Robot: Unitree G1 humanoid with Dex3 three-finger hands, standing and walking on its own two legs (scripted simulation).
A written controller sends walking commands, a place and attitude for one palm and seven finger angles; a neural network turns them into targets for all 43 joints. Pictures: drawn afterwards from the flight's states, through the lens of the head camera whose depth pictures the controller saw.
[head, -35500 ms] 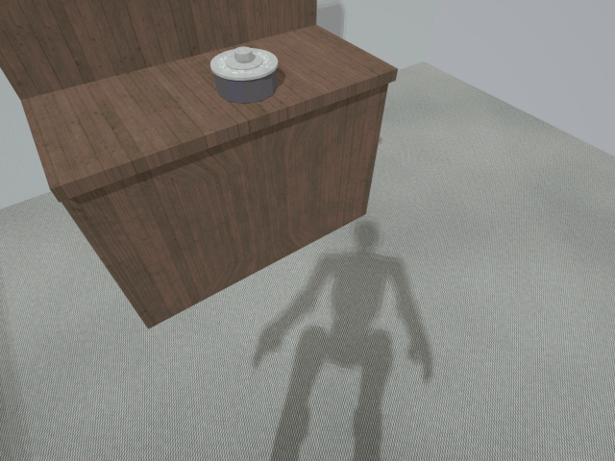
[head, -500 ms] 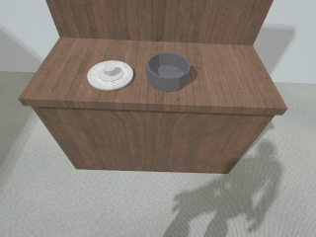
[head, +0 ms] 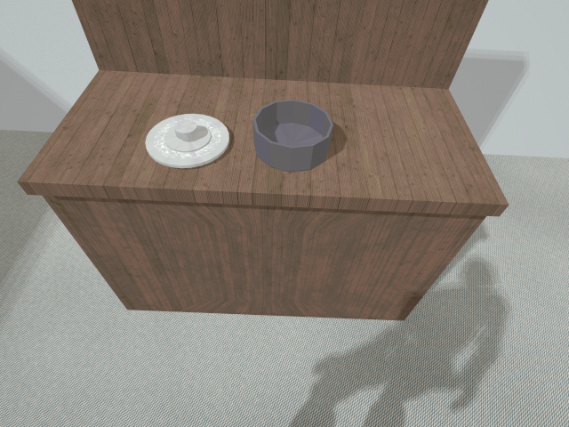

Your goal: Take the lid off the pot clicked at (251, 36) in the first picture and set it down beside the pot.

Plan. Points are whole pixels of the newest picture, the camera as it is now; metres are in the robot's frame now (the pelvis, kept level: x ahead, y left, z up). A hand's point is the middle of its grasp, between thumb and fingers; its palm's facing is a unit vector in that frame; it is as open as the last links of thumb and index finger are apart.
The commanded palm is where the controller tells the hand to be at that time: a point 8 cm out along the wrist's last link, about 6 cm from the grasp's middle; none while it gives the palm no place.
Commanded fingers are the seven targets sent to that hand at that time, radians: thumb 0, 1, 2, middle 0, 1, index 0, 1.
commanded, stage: let the arm hang, fingers relaxed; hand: left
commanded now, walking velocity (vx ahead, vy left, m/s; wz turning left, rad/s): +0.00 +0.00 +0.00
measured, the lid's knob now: (186, 129) +0.71 +0.26 -0.02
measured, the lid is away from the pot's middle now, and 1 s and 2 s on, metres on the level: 0.24 0.24 0.24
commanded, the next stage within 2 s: look to check the result in 1.12 s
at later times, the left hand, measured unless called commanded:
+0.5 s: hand out of the picture +0.02 +0.18 -0.18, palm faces +0.04 -0.98 -0.19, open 7.3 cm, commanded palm none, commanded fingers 0.00 0.90 0.90 -0.20 -0.30 -0.20 -0.30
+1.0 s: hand out of the picture +0.00 +0.18 -0.18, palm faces +0.04 -0.98 -0.19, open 7.3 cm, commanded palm none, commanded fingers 0.00 0.90 0.90 -0.20 -0.30 -0.20 -0.30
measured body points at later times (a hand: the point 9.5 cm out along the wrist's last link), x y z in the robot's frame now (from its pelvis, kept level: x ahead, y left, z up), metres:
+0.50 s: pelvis +0.00 +0.00 +0.00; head +0.02 +0.01 +0.45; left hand +0.02 +0.23 -0.16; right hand -0.03 -0.21 -0.15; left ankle -0.08 +0.11 -0.73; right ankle -0.04 -0.12 -0.73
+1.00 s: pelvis -0.01 +0.01 +0.00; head +0.01 +0.02 +0.45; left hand +0.00 +0.23 -0.16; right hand -0.03 -0.20 -0.15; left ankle -0.08 +0.11 -0.73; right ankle -0.04 -0.12 -0.73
